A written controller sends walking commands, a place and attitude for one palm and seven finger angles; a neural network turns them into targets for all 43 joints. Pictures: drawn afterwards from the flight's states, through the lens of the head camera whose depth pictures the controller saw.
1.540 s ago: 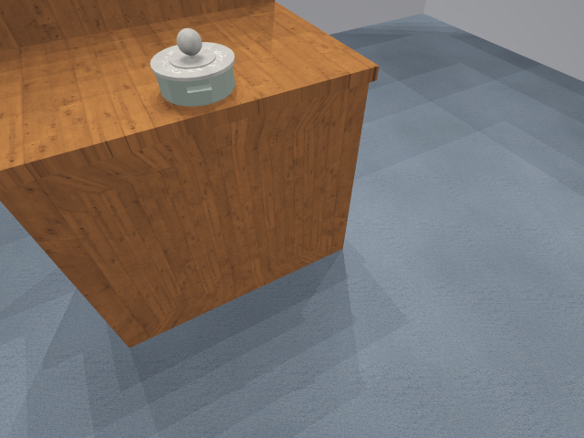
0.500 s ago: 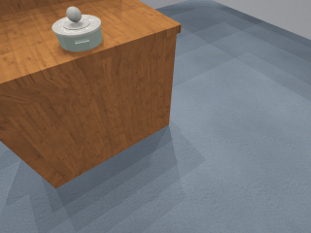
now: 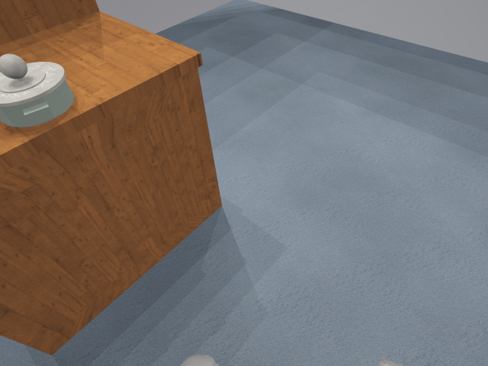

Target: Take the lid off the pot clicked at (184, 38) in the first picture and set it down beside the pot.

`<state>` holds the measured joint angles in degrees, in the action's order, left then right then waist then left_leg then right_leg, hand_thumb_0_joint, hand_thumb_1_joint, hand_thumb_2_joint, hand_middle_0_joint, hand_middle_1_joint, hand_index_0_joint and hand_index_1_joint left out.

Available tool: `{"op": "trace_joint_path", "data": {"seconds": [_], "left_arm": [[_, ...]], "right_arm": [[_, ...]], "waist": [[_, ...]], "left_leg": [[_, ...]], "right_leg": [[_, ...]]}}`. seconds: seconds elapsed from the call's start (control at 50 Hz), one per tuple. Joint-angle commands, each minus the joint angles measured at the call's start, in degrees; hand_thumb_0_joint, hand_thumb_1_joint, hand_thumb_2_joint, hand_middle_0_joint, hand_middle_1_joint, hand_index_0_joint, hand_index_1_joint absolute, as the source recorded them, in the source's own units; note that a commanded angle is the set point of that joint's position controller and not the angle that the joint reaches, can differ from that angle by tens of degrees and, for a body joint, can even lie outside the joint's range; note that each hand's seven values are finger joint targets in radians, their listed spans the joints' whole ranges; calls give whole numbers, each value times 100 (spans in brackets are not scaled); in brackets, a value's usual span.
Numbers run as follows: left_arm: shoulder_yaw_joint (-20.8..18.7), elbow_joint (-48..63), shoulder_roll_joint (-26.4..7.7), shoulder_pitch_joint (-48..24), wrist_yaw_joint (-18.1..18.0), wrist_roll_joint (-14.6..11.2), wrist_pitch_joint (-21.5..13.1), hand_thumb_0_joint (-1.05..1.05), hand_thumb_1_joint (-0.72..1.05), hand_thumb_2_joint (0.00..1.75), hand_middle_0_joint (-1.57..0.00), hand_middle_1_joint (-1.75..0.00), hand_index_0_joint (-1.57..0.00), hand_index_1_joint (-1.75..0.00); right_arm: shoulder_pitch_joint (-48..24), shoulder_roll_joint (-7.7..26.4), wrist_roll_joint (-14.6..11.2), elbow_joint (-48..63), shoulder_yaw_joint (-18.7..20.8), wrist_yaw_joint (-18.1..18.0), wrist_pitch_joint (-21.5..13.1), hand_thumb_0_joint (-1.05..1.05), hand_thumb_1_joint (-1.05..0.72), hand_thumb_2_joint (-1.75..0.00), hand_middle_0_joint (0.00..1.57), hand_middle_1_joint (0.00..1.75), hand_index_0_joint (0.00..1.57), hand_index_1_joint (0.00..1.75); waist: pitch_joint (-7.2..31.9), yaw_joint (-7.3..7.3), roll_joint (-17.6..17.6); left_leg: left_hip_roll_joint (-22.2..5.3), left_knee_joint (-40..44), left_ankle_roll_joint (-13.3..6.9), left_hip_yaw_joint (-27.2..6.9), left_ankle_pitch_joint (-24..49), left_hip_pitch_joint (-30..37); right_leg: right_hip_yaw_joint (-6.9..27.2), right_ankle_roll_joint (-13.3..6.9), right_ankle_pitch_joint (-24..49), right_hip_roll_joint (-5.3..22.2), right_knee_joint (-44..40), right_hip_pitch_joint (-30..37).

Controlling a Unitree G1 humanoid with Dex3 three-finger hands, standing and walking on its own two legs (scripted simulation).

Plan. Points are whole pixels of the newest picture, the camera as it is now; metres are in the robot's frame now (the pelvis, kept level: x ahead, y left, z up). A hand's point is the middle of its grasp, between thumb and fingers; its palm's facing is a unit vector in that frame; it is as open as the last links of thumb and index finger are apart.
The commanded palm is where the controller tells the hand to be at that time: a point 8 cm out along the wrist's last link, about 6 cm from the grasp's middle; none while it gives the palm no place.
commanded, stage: walk to a spot facing it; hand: left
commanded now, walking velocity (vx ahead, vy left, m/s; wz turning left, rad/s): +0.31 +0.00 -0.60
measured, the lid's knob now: (12, 66) +0.65 +0.61 +0.16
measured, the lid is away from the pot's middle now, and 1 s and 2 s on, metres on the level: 0.00 0.00 0.00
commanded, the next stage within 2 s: none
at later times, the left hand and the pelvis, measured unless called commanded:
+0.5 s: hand (132, 308) +0.25 +0.29 -0.18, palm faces -0.24 -0.95 -0.22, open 7.4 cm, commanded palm none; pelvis +0.14 +0.09 -0.01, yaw -20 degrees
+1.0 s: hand (231, 232) +0.45 +0.10 -0.17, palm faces -0.60 -0.76 -0.24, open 7.4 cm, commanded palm none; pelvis +0.24 +0.02 -0.02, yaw -38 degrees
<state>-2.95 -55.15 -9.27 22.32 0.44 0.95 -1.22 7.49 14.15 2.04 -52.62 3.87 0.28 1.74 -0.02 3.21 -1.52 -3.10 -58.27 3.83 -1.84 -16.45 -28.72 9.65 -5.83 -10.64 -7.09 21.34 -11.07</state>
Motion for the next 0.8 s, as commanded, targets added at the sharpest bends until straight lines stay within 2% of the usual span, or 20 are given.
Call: {"op": "trace_joint_path", "data": {"seconds": [0.0,0.14,0.18,0.2,0.22,0.24,0.26,0.28,0.3,0.32,0.34,0.4,0.42,0.5,0.56,0.62,0.68,0.74,0.76,0.78], "left_arm": [[-289,283,-1154,498,-65,30,-135,0,90,90,-20,-30,-20,-30],[-333,370,-1311,362,-111,68,-127,0,90,90,-20,-30,-20,-30],[-352,459,-1333,80,-117,56,-115,0,90,90,-20,-30,-20,-30],[-362,524,-1308,-148,-112,38,-109,0,90,90,-20,-30,-20,-30],[-358,583,-1164,-253,-76,13,-115,0,90,90,-20,-30,-20,-30],[-342,628,-856,-197,-3,-64,-124,0,90,90,-20,-30,-20,-30],[-342,662,-770,-56,13,-23,-151,0,90,90,-20,-30,-20,-30],[-360,673,-858,-146,31,52,-137,0,90,90,-20,-30,-20,-30],[-397,496,-973,-55,66,95,-66,0,90,90,-20,-30,-20,-30],[-403,380,-882,-34,114,121,15,0,90,90,-20,-30,-20,-30],[-381,328,-866,22,171,126,75,0,90,90,-20,-30,-20,-30],[-299,313,-659,-42,197,100,213,0,90,90,-20,-30,-20,-30],[-290,316,-625,-45,197,75,248,0,90,90,-20,-30,-20,-30],[-243,407,-518,-495,180,81,346,0,90,90,-20,-30,-20,-30],[-188,529,-473,-1012,193,73,357,0,90,90,-20,-30,-20,-30],[-123,660,-422,-1630,198,60,332,0,90,90,-20,-30,-20,-30],[-95,736,-414,-1890,159,61,306,0,90,90,-20,-30,-20,-30],[-145,701,-618,-1523,105,82,213,0,90,90,-20,-30,-20,-30],[-197,605,-730,-1098,88,97,145,0,90,90,-20,-30,-20,-30],[-278,406,-1007,-349,59,116,53,0,90,90,-20,-30,-20,-30]], "right_arm": [[-701,320,-53,782,48,8,-270,0,-90,-90,20,30,20,30],[-753,258,-161,1025,38,14,-402,0,-90,-90,20,30,20,30],[-323,301,-178,962,48,-21,-452,0,-90,-90,20,30,20,30],[249,375,-185,791,74,-68,-487,0,-90,-90,20,30,20,30],[1056,647,-192,537,122,-154,-520,0,-90,-90,20,30,20,30],[1693,1189,-125,377,260,-184,-524,0,-90,-90,20,30,20,30],[1785,1321,-95,457,246,-165,-510,0,-90,-90,20,30,20,30],[1409,1137,-70,585,173,-153,-478,0,-90,-90,20,30,20,30],[1001,652,-76,644,45,-135,-470,0,-90,-90,20,30,20,30],[748,467,-80,646,-41,-158,-507,0,-90,-90,20,30,20,30],[676,323,-110,628,-123,-170,-548,0,-90,-90,20,30,20,30],[1069,228,-144,357,-178,-233,-658,0,-90,-90,20,30,20,30],[1136,279,-154,301,-168,-250,-664,0,-90,-90,20,30,20,30],[1532,304,-155,52,-175,-292,-628,0,-90,-90,20,30,20,30],[1700,300,-126,-86,-164,-305,-576,0,-90,-90,20,30,20,30],[1958,364,-77,-234,-117,-305,-510,0,-90,-90,20,30,20,30],[2109,415,-59,-345,-57,-291,-434,0,-90,-90,20,30,20,30],[2075,560,-83,-321,32,-257,-390,0,-90,-90,20,30,20,30],[1988,630,-105,-244,50,-245,-381,0,-90,-90,20,30,20,30],[1809,630,-171,-123,53,-200,-376,0,-90,-90,20,30,20,30]], "waist": [[-147,103,811],[-170,94,982],[-181,-145,1060],[-43,-427,911],[353,-722,484],[633,-938,-1037],[374,-767,-1474],[-280,-625,-845],[-526,-350,-358],[-731,-182,-628],[-750,-77,-609],[-560,-21,-538],[-411,-1,-528],[-367,-112,-465],[-420,-250,-524],[-472,-510,-552],[-484,-569,-590],[-101,-362,-788],[157,-116,-705],[633,288,-419]], "left_leg": [[9,424,-22,-28,9,-945],[321,1674,-153,55,-338,88],[361,2377,-211,49,-98,1088],[376,3033,-266,27,200,2131],[-5,3413,-381,-244,82,3507],[-1362,3951,-703,-1817,-1136,4362],[-2406,4657,-1110,-3183,-1891,3809],[-2419,4834,-1389,-3171,-1787,2966],[-1916,4915,-1237,-2329,-1624,2163],[-1715,4940,-1122,-1817,-1078,1690],[-1539,4851,-1023,-1262,-338,1551],[-1248,4472,-710,-89,2672,1881],[-1293,4364,-763,150,3106,2055],[-1249,4090,-589,594,4265,2524],[-1271,3970,-716,873,4525,2828],[-1357,3759,-930,1056,4714,3151],[-1470,3508,-981,1230,5385,3314],[-1584,2597,-863,1454,6278,3321],[-1528,1853,-723,1508,6080,2999],[-1463,499,-477,1564,4945,2062]], "right_leg": [[2185,-597,-800,1539,-883,722],[2321,-600,206,1442,-484,381],[2196,-462,335,1287,-132,-244],[1994,-284,186,1022,340,-848],[1568,-100,50,574,1200,-1534],[742,162,-1359,-81,2662,-2581],[-198,441,-2168,2,3933,-3067],[-244,495,-1930,438,4474,-3131],[-398,513,-1442,625,4697,-2834],[-508,562,-1100,798,4891,-2782],[-583,597,-797,935,4950,-2672],[-730,728,-345,977,4964,-2668],[-768,759,-300,995,4960,-2722],[-1031,816,19,978,4634,-3036],[-1296,826,119,1005,3923,-3073],[-1570,762,-135,955,3030,-2894],[-1800,603,-448,804,2464,-2562],[-1969,410,-622,531,1802,-1587],[-1915,338,-357,487,1340,-777],[-1447,117,673,856,695,740]]}}
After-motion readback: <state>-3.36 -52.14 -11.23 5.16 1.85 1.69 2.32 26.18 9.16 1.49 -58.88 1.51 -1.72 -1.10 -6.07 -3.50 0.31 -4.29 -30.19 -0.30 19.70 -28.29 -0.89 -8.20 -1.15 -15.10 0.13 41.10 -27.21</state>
